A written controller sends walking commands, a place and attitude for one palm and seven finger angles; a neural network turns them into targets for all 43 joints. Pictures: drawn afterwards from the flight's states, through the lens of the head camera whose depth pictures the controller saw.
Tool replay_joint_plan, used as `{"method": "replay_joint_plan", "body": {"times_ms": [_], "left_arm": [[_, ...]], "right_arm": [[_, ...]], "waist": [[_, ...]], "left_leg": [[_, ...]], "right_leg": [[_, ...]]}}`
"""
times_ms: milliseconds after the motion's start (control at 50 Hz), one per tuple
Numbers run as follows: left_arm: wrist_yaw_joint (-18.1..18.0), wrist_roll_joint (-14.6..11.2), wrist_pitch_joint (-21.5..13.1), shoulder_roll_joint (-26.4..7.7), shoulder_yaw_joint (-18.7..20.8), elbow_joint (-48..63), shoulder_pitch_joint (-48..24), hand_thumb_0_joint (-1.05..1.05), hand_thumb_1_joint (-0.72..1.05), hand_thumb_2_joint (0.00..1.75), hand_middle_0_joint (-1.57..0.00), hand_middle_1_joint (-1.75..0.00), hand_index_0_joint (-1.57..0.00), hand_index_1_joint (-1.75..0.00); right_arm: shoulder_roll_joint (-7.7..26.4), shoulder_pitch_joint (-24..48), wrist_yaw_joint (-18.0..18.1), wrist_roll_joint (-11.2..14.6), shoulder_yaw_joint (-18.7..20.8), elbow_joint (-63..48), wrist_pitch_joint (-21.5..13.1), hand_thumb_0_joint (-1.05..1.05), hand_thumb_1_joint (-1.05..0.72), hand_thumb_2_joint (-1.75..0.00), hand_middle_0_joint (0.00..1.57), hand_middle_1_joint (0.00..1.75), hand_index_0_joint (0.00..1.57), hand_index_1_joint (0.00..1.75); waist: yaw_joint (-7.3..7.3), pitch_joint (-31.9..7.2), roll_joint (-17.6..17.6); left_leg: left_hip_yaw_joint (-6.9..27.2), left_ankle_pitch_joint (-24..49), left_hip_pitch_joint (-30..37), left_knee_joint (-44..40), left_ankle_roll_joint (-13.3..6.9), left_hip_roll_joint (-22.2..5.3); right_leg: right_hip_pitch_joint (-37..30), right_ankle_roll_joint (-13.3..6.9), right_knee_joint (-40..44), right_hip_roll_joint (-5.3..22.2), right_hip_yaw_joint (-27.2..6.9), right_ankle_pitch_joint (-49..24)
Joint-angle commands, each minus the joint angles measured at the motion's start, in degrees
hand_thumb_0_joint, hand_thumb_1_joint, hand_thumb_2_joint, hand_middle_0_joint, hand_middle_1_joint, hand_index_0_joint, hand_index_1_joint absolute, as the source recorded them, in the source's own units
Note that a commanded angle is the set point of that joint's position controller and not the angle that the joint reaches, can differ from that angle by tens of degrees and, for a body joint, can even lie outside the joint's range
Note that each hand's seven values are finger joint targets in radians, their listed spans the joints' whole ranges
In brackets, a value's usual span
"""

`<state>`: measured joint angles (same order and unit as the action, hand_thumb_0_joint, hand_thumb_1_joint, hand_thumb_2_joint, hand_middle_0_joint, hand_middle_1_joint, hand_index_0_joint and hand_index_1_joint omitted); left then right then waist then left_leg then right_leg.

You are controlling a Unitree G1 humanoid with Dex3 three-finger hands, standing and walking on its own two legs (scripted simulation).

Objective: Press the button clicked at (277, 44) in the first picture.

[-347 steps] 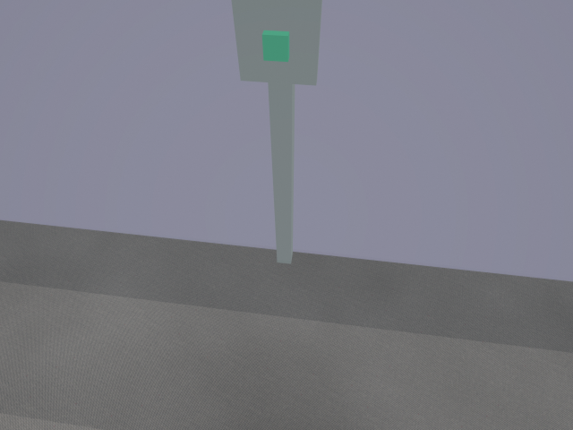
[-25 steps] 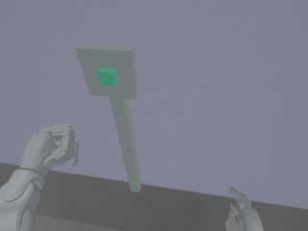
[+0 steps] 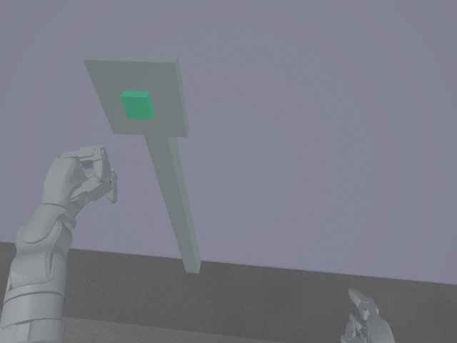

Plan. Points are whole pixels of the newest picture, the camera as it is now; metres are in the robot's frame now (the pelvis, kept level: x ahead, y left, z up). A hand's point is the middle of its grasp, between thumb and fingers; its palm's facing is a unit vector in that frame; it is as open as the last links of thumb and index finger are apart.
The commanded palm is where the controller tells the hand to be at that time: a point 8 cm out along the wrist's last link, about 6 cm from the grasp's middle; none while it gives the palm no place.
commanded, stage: aim a knuckle at the button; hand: left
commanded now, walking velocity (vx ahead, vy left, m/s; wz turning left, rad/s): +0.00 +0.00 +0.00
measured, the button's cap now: (138, 104) +0.53 +0.23 +0.16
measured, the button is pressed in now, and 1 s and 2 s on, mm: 0 0 0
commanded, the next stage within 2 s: press the button with the knuckle in 1.78 s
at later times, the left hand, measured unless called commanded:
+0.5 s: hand (131, 158) +0.39 +0.20 +0.14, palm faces -0.02 -1.00 -0.03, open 3.1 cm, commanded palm +0.37 +0.26 +0.13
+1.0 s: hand (139, 150) +0.42 +0.20 +0.13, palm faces -0.02 -1.00 -0.01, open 3.1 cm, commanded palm +0.40 +0.26 +0.13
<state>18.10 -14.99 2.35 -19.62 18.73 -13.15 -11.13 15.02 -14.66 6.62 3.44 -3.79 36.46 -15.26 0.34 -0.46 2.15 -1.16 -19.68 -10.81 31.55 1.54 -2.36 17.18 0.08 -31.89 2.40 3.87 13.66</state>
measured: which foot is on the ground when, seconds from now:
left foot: down 0.00-1.00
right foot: down 0.00-1.00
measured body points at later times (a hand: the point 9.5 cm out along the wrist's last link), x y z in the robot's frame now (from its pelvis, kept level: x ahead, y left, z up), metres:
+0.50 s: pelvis +0.01 +0.00 +0.00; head +0.02 -0.01 +0.45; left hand +0.38 +0.26 +0.14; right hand +0.15 -0.24 -0.09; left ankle -0.03 +0.14 -0.73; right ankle +0.04 -0.12 -0.73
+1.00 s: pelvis +0.00 +0.01 +0.00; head +0.03 -0.01 +0.45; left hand +0.42 +0.26 +0.13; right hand +0.07 -0.26 -0.12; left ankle -0.03 +0.14 -0.73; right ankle +0.04 -0.12 -0.73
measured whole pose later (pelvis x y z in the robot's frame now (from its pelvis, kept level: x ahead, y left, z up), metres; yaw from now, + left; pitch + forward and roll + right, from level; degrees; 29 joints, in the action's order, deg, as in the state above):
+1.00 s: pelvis +0.00 +0.01 +0.00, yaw -2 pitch +5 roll +0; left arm 18.0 -10.7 -10.2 -22.5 21.6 -45.7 -32.5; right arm 16.0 -21.2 3.7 2.6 -2.1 36.8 -5.1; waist -3.9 -2.6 1.2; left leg -3.3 -20.6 -18.3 33.8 1.0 -2.5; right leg 25.5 0.5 -33.9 2.1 1.6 13.5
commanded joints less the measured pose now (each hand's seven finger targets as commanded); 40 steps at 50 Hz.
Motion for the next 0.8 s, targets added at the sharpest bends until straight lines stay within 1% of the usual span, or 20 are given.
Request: {"method": "replay_joint_plan", "body": {"times_ms": [0, 20, 40, 60, 120, 180, 240, 300, 340, 360, 420, 480, 560, 600, 640, 660, 680, 720, 740, 780], "left_arm": [[0.87, -0.85, -4.75, -10.47, 1.67, 10.04, -19.04, 0.0, 0.9, 0.9, -1.3, -1.5, -1.3, -1.5], [1.07, -0.86, -4.55, -9.65, 0.67, 8.96, -19.42, 0.0, 0.9, 0.9, -1.3, -1.5, -1.3, -1.5], [1.06, -0.95, -4.45, -10.46, 1.51, 7.61, -20.15, 0.0, 0.9, 0.9, -1.3, -1.5, -1.3, -1.5], [1.12, -0.92, -4.19, -11.19, 2.18, 6.9, -20.26, 0.0, 0.9, 0.9, -1.3, -1.5, -1.3, -1.5], [0.06, -0.27, -4.23, -11.83, 2.6, 6.54, -24.0, 0.0, 0.9, 0.9, -1.3, -1.5, -1.3, -1.5], [-1.48, 0.54, -5.89, -12.22, 2.45, 7.94, -27.53, 0.0, 0.9, 0.9, -1.3, -1.5, -1.3, -1.5], [-2.34, 1.03, -7.59, -14.9, 4.62, 5.42, -28.6, 0.0, 0.9, 0.9, -1.3, -1.5, -1.3, -1.5], [-1.81, 1.28, -8.07, -11.98, 2.1, 2.55, -29.88, 0.0, 0.9, 0.9, -1.3, -1.5, -1.3, -1.5], [-1.38, 1.37, -7.47, -11.96, 1.58, -2.36, -30.7, 0.0, 0.9, 0.9, -1.3, -1.5, -1.3, -1.5], [-1.11, 1.45, -7.26, -11.23, 0.52, -3.56, -32.84, 0.0, 0.9, 0.9, -1.3, -1.5, -1.3, -1.5], [-0.84, 1.76, -7.08, -11.47, 0.41, -6.8, -35.01, 0.0, 0.9, 0.9, -1.3, -1.5, -1.3, -1.5], [-1.09, 2.22, -8.3, -15.35, 2.83, -9.01, -39.81, 0.0, 0.9, 0.9, -1.3, -1.5, -1.3, -1.5], [-1.63, 2.79, -11.81, -15.97, 2.79, -9.91, -45.11, 0.0, 0.9, 0.9, -1.3, -1.5, -1.3, -1.5], [-1.74, 3.14, -13.26, -14.62, 1.19, -11.59, -47.51, 0.0, 0.9, 0.9, -1.3, -1.5, -1.3, -1.5], [-1.75, 3.48, -13.67, -16.29, 2.07, -17.16, -48.95, 0.0, 0.9, 0.9, -1.3, -1.5, -1.3, -1.5], [-1.49, 3.56, -13.54, -15.87, 1.71, -19.99, -49.47, 0.0, 0.9, 0.9, -1.3, -1.5, -1.3, -1.5], [-1.43, 3.85, -13.35, -17.2, 2.5, -23.62, -50.18, 0.0, 0.9, 0.9, -1.3, -1.5, -1.3, -1.5], [-1.06, 4.35, -13.76, -16.63, 2.14, -25.14, -50.05, 0.0, 0.9, 0.9, -1.3, -1.5, -1.3, -1.5], [-0.8, 4.54, -14.2, -16.63, 2.19, -24.39, -48.57, 0.0, 0.9, 0.9, -1.3, -1.5, -1.3, -1.5], [-0.52, 4.07, -15.26, -16.37, 2.69, -21.89, -46.39, 0.0, 0.9, 0.9, -1.3, -1.5, -1.3, -1.5]], "right_arm": [[6.6, 5.14, 0.32, 0.03, 3.03, -8.85, -2.9, 0.0, -0.9, -0.9, 0.2, 0.3, 0.2, 0.3], [6.78, 4.95, 0.31, 0.07, 3.01, -8.82, -2.73, 0.0, -0.9, -0.9, 0.2, 0.3, 0.2, 0.3], [7.04, 4.51, 0.36, 0.09, 3.22, -8.61, -2.54, 0.0, -0.9, -0.9, 0.2, 0.3, 0.2, 0.3], [7.29, 4.52, 0.38, 0.1, 3.34, -8.66, -2.37, 0.0, -0.9, -0.9, 0.2, 0.3, 0.2, 0.3], [7.09, 4.17, 0.39, 0.04, 3.32, -8.54, -1.45, 0.0, -0.9, -0.9, 0.2, 0.3, 0.2, 0.3], [6.69, 3.92, 0.09, -0.28, 3.25, -8.59, -1.01, 0.0, -0.9, -0.9, 0.2, 0.3, 0.2, 0.3], [7.08, 2.79, -0.04, -0.67, 3.34, -8.0, -0.36, 0.0, -0.9, -0.9, 0.2, 0.3, 0.2, 0.3], [6.81, 2.22, -0.17, -0.55, 3.4, -7.7, 0.27, 0.0, -0.9, -0.9, 0.2, 0.3, 0.2, 0.3], [7.27, 1.55, -0.17, -0.33, 3.43, -7.07, 1.08, 0.0, -0.9, -0.9, 0.2, 0.3, 0.2, 0.3], [7.36, 1.49, -0.12, -0.25, 3.38, -6.99, 1.39, 0.0, -0.9, -0.9, 0.2, 0.3, 0.2, 0.3], [7.52, 0.92, -0.23, -0.19, 3.6, -6.87, 2.29, 0.0, -0.9, -0.9, 0.2, 0.3, 0.2, 0.3], [7.97, 0.05, -0.31, -0.46, 3.57, -6.56, 3.27, 0.0, -0.9, -0.9, 0.2, 0.3, 0.2, 0.3], [7.75, -1.18, -0.66, -0.84, 3.81, -6.5, 3.9, 0.0, -0.9, -0.9, 0.2, 0.3, 0.2, 0.3], [7.69, -1.93, -0.87, -0.91, 3.81, -6.11, 4.03, 0.0, -0.9, -0.9, 0.2, 0.3, 0.2, 0.3], [8.38, -3.14, -0.89, -0.95, 3.86, -4.99, 4.56, 0.0, -0.9, -0.9, 0.2, 0.3, 0.2, 0.3], [8.52, -3.4, -0.98, -0.85, 3.98, -4.75, 4.91, 0.0, -0.9, -0.9, 0.2, 0.3, 0.2, 0.3], [8.88, -4.0, -0.91, -0.72, 3.96, -4.22, 5.3, 0.0, -0.9, -0.9, 0.2, 0.3, 0.2, 0.3], [8.91, -4.61, -1.28, -0.89, 4.23, -4.65, 5.79, 0.0, -0.9, -0.9, 0.2, 0.3, 0.2, 0.3], [8.89, -4.68, -1.58, -0.93, 4.33, -5.27, 5.92, 0.0, -0.9, -0.9, 0.2, 0.3, 0.2, 0.3], [8.64, -4.85, -2.11, -1.14, 4.45, -6.27, 6.14, 0.0, -0.9, -0.9, 0.2, 0.3, 0.2, 0.3]], "waist": [[0.18, -12.35, 1.01], [0.0, -11.42, 0.61], [-0.11, -11.31, -2.9], [0.02, -11.38, -3.34], [-0.07, -12.15, -0.93], [-0.22, -14.08, 1.39], [0.0, -16.17, -1.55], [-0.49, -16.52, 1.03], [-1.18, -14.09, -1.84], [-1.85, -13.23, -1.76], [-1.87, -13.4, -0.74], [-2.23, -15.24, -1.12], [-2.55, -19.18, -0.26], [-2.94, -19.83, 1.1], [-3.74, -17.69, -1.66], [-4.16, -17.08, -1.52], [-4.38, -15.14, -2.51], [-3.75, -16.7, -0.89], [-2.85, -19.18, 1.21], [-1.76, -22.73, 2.58]], "left_leg": [[-0.18, 15.58, -2.06, -4.66, -2.15, 2.36], [-0.17, 15.04, -2.51, -4.7, -2.21, 2.39], [0.09, 14.74, -3.06, -4.73, -2.32, 2.26], [-0.09, 14.38, -3.41, -4.72, -2.47, 2.29], [-0.04, 14.96, -2.85, -4.91, -2.26, 2.41], [-0.13, 16.53, -1.45, -4.87, -2.19, 2.38], [-0.01, 18.38, -1.92, -4.6, -2.2, 2.1], [-0.37, 20.22, -1.13, -4.51, -1.97, 2.15], [-0.31, 17.98, -2.79, -4.55, -2.12, 2.04], [-0.31, 16.96, -3.06, -4.69, -2.16, 2.05], [-0.31, 16.82, -3.26, -4.26, -2.15, 2.18], [-0.29, 16.31, -4.28, -3.63, -2.24, 2.23], [-0.07, 18.24, -3.39, -2.79, -2.23, 2.19], [0.07, 18.41, -3.04, -2.58, -2.08, 2.27], [0.3, 16.66, -5.2, -2.38, -2.21, 2.12], [-0.16, 15.0, -6.0, -2.2, -2.33, 2.2], [-0.1, 13.38, -7.86, -2.25, -2.31, 2.24], [-0.11, 13.66, -8.06, -2.07, -2.22, 2.49], [-0.11, 15.52, -7.17, -1.78, -2.16, 2.6], [-0.29, 19.71, -6.13, -1.35, -1.96, 2.52]], "right_leg": [[-9.15, -0.72, 3.31, -1.31, -0.54, -13.54], [-8.56, -0.7, 3.48, -1.3, -0.6, -13.15], [-8.79, -0.61, 3.57, -1.5, -0.47, -12.6], [-8.78, -0.52, 3.7, -1.37, -0.81, -12.47], [-8.2, -0.76, 3.33, -1.18, -0.62, -12.76], [-8.72, -0.93, 2.99, -1.14, -0.88, -14.12], [-10.68, -0.98, 2.37, -1.4, -0.97, -16.33], [-10.11, -1.13, 2.05, -1.22, -0.92, -18.73], [-8.79, -1.09, 2.63, -1.46, -0.78, -16.79], [-7.71, -1.0, 2.77, -1.33, -0.81, -16.03], [-6.73, -1.2, 2.67, -1.21, -0.9, -15.89], [-7.21, -1.18, 2.26, -1.18, -1.39, -15.69], [-8.02, -1.27, 1.11, -1.41, -1.59, -17.4], [-7.29, -1.36, 0.82, -1.44, -1.52, -17.39], [-6.13, -1.3, 0.94, -1.64, -1.39, -15.93], [-5.24, -1.11, 1.15, -1.55, -1.71, -14.98], [-4.29, -1.11, 1.22, -1.51, -1.6, -13.61], [-4.33, -1.39, 0.59, -1.42, -1.56, -13.69], [-5.39, -1.7, -0.1, -1.53, -1.65, -15.05], [-7.73, -1.84, -0.96, -1.41, -1.75, -19.28]]}}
